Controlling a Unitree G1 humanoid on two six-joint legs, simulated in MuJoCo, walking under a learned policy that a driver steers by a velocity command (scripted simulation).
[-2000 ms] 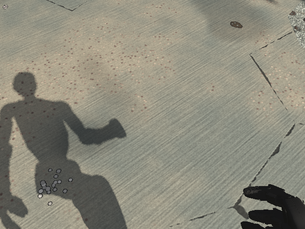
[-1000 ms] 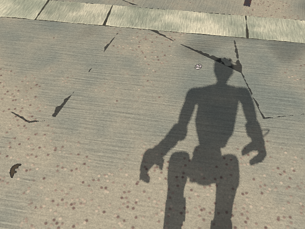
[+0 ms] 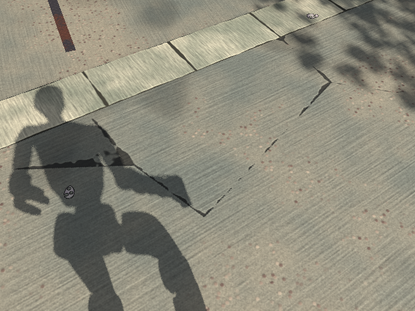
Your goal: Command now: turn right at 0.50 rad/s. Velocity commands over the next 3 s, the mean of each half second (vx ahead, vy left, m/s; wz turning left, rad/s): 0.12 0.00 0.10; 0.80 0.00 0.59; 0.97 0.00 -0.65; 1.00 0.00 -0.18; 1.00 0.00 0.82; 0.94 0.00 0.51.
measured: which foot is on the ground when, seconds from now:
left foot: down 0.00-0.20, up 0.22-0.74, down 0.76-1.00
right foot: up 0.00-0.18, down 0.20-0.78, up 0.80-1.00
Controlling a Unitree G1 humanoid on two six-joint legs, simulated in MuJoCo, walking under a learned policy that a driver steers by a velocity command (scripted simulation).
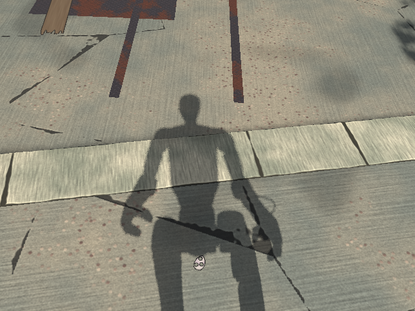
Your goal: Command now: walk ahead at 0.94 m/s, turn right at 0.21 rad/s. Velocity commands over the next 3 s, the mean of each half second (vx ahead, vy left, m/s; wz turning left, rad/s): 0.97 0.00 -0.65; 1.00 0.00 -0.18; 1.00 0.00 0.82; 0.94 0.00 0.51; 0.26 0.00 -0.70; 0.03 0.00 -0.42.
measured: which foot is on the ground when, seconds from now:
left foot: down 0.00-0.22, up 0.24-0.62, down 0.64-1.00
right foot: up 0.00-0.22, down 0.24-0.66, up 0.68-1.00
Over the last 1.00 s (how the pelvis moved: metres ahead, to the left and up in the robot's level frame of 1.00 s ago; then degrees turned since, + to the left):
0.27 0.19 -0.01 25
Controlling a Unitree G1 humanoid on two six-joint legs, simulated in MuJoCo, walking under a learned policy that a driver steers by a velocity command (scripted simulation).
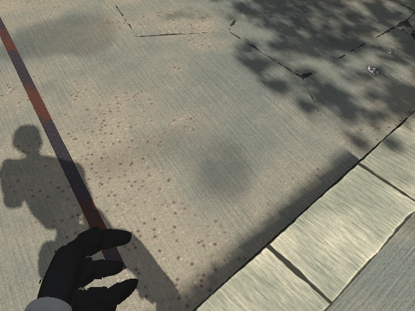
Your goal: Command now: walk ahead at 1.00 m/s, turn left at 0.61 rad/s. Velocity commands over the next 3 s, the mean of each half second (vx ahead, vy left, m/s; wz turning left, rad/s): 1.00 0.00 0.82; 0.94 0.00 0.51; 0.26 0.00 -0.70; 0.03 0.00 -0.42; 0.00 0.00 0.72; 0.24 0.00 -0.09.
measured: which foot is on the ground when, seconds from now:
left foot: down 0.00-0.02, up 0.04-0.38, down 0.40-0.70, up 0.72-1.00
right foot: up 0.00-0.00, down 0.02-0.42, up 0.44-0.72, down 0.74-1.00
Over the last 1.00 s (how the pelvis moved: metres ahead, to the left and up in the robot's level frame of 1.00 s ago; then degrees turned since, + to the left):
0.89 -0.13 -0.01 -25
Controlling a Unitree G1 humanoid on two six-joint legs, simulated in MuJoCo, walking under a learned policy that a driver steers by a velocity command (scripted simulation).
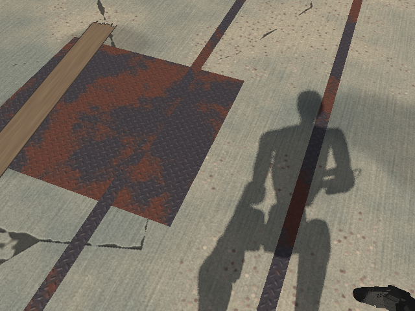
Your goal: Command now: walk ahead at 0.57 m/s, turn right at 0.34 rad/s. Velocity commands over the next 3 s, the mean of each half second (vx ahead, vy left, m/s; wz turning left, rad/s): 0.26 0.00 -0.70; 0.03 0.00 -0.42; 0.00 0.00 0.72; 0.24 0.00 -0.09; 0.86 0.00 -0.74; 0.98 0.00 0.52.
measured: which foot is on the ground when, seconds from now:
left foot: up 0.00-0.04, down 0.06-0.52, up 0.54-0.88, down 0.90-1.00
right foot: down 0.00-0.06, up 0.08-0.50, down 0.52-0.92, up 0.94-1.00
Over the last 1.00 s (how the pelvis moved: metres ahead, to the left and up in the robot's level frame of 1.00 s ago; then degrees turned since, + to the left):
0.87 0.29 -0.11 39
